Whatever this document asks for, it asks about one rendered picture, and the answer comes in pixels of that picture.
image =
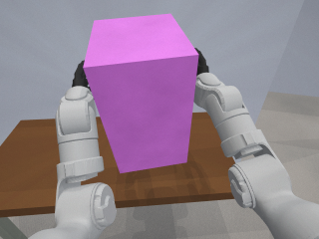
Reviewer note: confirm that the right robot forearm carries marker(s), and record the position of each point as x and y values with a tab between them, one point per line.
231	118

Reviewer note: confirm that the robot right upper arm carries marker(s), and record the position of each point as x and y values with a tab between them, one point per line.
262	184

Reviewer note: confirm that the robot left upper arm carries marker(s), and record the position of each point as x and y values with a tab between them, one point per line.
82	212

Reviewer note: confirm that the carton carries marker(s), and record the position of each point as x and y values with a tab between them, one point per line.
142	74

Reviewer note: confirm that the table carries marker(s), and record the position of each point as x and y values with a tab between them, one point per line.
29	179

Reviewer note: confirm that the right robot hand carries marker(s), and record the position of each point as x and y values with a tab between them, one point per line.
201	65

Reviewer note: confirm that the left robot forearm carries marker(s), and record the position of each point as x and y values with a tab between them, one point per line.
77	138

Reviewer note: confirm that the left robot hand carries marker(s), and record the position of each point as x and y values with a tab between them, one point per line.
80	79

